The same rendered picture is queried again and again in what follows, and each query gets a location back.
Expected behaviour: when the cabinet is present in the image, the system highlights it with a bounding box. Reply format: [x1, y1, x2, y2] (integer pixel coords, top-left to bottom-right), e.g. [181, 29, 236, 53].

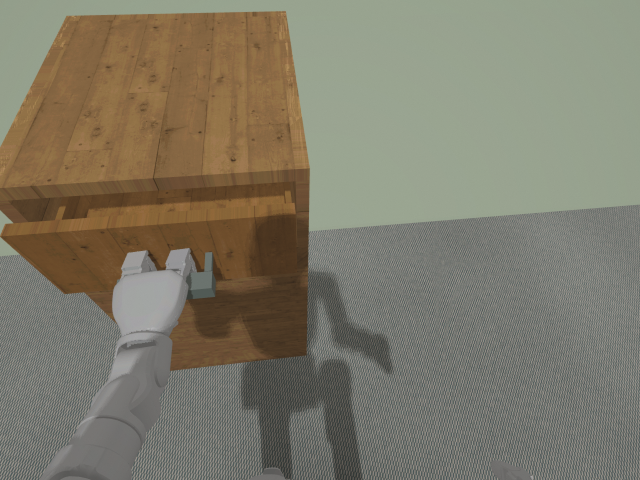
[0, 11, 310, 371]

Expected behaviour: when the drawer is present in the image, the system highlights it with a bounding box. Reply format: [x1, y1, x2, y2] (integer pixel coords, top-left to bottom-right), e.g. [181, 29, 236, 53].
[0, 182, 297, 294]

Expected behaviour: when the right robot hand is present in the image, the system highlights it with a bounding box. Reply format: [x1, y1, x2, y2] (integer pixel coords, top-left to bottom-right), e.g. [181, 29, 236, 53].
[491, 460, 533, 480]

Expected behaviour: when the handle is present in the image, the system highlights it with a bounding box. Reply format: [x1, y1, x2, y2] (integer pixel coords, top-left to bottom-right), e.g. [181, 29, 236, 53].
[117, 252, 216, 300]

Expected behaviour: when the robot left shin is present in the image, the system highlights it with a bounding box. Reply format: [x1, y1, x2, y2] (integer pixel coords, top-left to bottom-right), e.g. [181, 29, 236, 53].
[263, 468, 285, 478]

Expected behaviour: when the left robot hand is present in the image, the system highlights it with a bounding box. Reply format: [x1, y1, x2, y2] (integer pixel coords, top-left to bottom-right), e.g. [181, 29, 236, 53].
[112, 248, 197, 337]

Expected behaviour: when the left robot forearm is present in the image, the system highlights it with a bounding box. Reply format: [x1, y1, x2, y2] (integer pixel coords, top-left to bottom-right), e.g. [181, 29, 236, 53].
[39, 331, 173, 480]

